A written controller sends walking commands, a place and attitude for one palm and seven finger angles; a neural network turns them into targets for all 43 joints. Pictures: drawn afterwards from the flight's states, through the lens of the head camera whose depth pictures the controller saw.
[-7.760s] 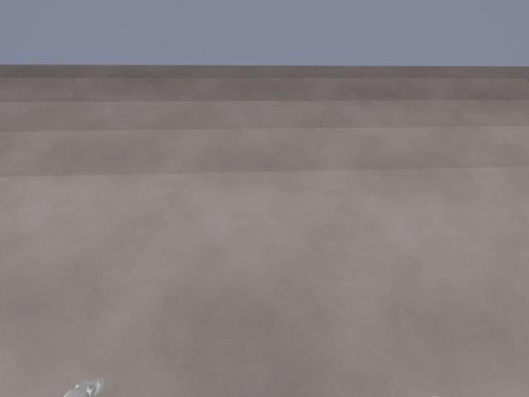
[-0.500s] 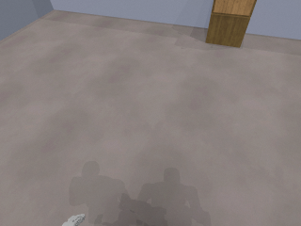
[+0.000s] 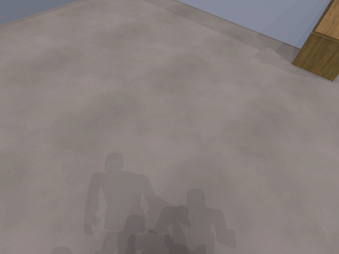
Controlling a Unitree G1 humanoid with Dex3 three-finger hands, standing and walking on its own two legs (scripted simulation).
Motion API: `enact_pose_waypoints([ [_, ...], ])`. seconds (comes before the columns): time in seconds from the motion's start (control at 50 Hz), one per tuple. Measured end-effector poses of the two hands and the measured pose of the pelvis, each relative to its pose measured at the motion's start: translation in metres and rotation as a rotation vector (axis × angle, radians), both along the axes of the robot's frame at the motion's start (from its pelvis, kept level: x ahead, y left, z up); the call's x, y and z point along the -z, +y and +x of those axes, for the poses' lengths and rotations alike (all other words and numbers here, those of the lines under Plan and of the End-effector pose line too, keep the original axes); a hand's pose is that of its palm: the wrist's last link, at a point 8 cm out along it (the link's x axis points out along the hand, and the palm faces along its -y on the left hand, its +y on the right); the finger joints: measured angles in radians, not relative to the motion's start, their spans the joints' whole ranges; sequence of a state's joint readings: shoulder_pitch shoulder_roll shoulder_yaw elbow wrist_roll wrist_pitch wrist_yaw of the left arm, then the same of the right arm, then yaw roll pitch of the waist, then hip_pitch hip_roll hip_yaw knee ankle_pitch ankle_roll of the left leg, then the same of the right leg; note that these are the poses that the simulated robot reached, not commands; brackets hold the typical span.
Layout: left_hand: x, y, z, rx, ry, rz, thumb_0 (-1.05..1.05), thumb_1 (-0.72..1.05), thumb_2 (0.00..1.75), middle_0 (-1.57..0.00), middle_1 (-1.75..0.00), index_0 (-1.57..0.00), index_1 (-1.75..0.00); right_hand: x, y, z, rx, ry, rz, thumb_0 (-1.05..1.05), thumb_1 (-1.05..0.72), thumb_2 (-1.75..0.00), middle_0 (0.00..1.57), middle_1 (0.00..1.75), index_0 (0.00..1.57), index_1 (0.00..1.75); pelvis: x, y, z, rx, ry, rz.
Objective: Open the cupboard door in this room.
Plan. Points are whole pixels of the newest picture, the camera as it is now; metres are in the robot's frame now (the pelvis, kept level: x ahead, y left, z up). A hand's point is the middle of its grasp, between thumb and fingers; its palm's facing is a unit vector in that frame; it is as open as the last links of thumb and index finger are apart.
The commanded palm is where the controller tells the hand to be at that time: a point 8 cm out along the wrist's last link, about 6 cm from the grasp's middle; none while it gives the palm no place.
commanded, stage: turn or walk to find it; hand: left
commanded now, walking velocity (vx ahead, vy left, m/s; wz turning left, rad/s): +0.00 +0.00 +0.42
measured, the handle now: out of the picture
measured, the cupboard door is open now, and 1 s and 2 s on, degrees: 0 0 0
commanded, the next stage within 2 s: stand and wait in 0.06 s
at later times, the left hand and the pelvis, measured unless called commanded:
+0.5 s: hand out of the picture +0.04 +0.18 -0.15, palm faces +0.08 -0.96 -0.25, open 7.4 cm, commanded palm none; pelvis -0.01 -0.01 +0.01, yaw +4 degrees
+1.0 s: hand out of the picture -0.09 +0.24 -0.18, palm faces +0.33 -0.92 -0.21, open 7.4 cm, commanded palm none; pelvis -0.07 +0.03 +0.01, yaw +16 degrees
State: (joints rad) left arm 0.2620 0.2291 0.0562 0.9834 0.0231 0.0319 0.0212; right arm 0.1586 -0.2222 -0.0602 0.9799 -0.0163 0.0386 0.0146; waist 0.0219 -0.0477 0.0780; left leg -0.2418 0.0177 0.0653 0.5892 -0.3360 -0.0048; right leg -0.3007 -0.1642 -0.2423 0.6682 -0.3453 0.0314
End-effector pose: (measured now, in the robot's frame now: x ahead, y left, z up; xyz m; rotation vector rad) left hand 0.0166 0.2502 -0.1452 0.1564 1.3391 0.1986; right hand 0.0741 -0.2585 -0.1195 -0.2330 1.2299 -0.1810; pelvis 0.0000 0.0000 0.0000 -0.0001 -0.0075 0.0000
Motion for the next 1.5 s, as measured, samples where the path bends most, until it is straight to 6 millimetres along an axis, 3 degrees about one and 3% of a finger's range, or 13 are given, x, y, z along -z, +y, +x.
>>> enact_pose_waypoints([
  [0.06,0.001,0.017,-0.011,-0.025,0.037,0.004,0.0,0.9,0.9,-0.2,-0.3,-0.2,-0.3,-0.011,0.019,0.016,-0.039,-0.055,-0.004,0.01,-0.91,-0.9,0.19,0.3,0.2,0.3,-0.004,0.009,-0.002,-0.006,-0.006,-0.005],
  [0.14,-0.009,0.029,-0.01,-0.047,0.014,0.005,0.01,0.91,0.9,-0.2,-0.3,-0.2,-0.3,-0.02,0.037,0.024,-0.072,-0.077,0.0,0.01,-0.91,-0.9,0.2,0.3,0.2,0.3,-0.014,0.017,-0.003,-0.031,-0.006,-0.02],
  [0.3,-0.022,0.027,0.004,-0.034,-0.048,0.023,0.0,0.91,0.9,-0.2,-0.3,-0.2,-0.3,-0.012,0.052,0.01,-0.063,-0.07,0.054,0.01,-0.9,-0.9,0.2,0.3,0.21,0.3,-0.017,0.019,-0.006,-0.043,-0.016,-0.002],
  [0.48,-0.027,-0.019,0.014,-0.001,-0.102,0.035,0.0,0.91,0.9,-0.2,-0.3,-0.2,-0.3,0.024,0.024,-0.045,0.003,0.059,0.112,0.01,-0.91,-0.9,0.2,0.3,0.21,0.3,-0.008,-0.007,-0.013,-0.064,-0.026,0.023],
  [0.54,-0.032,-0.031,0.005,-0.028,-0.12,0.031,0.0,0.91,0.9,-0.2,-0.3,-0.2,-0.3,0.025,0.015,-0.061,-0.005,0.128,0.118,0.01,-0.91,-0.9,0.2,0.3,0.21,0.3,-0.011,-0.014,-0.018,-0.099,-0.024,0.028],
  [0.68,-0.034,-0.03,-0.029,-0.103,-0.091,0.039,0.0,0.92,0.9,-0.2,-0.3,-0.2,-0.3,0.018,-0.002,-0.076,-0.042,0.204,0.085,0.01,-0.91,-0.9,0.2,0.3,0.2,0.3,-0.015,-0.018,-0.03,-0.165,-0.02,0.022],
  [0.8,-0.022,-0.017,-0.063,-0.174,-0.07,0.02,0.0,0.91,0.9,-0.2,-0.3,-0.2,-0.3,0.01,0.005,-0.06,-0.12,0.191,0.035,0.01,-0.91,-0.9,0.19,0.3,0.2,0.3,-0.011,-0.007,-0.041,-0.22,-0.017,0.015],
  [0.94,0.007,0.018,-0.113,-0.269,-0.022,-0.013,0.0,0.9,0.9,-0.2,-0.3,-0.2,-0.3,0.001,0.048,-0.017,-0.238,0.036,-0.009,0.01,-0.91,-0.9,0.19,0.3,0.2,0.3,0.001,0.022,-0.06,-0.27,-0.023,0.0],
  [1.06,-0.009,0.038,-0.127,-0.302,-0.023,-0.009,0.01,0.91,0.9,-0.2,-0.3,-0.2,-0.3,-0.016,0.08,-0.007,-0.305,-0.025,0.005,0.01,-0.91,-0.9,0.2,0.3,0.2,0.3,-0.014,0.033,-0.071,-0.309,-0.013,-0.029],
  [1.16,-0.021,0.045,-0.126,-0.32,-0.076,0.02,0.0,0.91,0.9,-0.2,-0.3,-0.2,-0.3,-0.016,0.091,-0.007,-0.337,-0.029,0.032,0.01,-0.91,-0.9,0.2,0.3,0.21,0.3,-0.018,0.034,-0.078,-0.343,-0.003,-0.027],
  [1.26,-0.028,0.042,-0.118,-0.328,-0.119,0.049,0.0,0.91,0.9,-0.2,-0.3,-0.2,-0.3,-0.008,0.084,-0.016,-0.348,-0.005,0.053,0.01,-0.9,-0.9,0.2,0.3,0.21,0.3,-0.017,0.024,-0.084,-0.382,0.0,-0.017],
  [1.38,-0.037,0.018,-0.109,-0.338,-0.179,0.084,0.0,0.91,0.9,-0.2,-0.3,-0.2,-0.3,0.011,0.053,-0.031,-0.361,0.063,0.069,0.01,-0.9,-0.9,0.2,0.3,0.21,0.3,-0.011,-0.001,-0.089,-0.438,0.009,-0.001],
  [1.5,-0.046,-0.021,-0.134,-0.399,-0.184,0.114,0.0,0.9,0.9,-0.2,-0.3,-0.2,-0.3,0.023,0.022,-0.03,-0.397,0.119,0.075,0.01,-0.91,-0.9,0.2,0.3,0.21,0.3,-0.01,-0.027,-0.091,-0.505,0.001,0.024],
])
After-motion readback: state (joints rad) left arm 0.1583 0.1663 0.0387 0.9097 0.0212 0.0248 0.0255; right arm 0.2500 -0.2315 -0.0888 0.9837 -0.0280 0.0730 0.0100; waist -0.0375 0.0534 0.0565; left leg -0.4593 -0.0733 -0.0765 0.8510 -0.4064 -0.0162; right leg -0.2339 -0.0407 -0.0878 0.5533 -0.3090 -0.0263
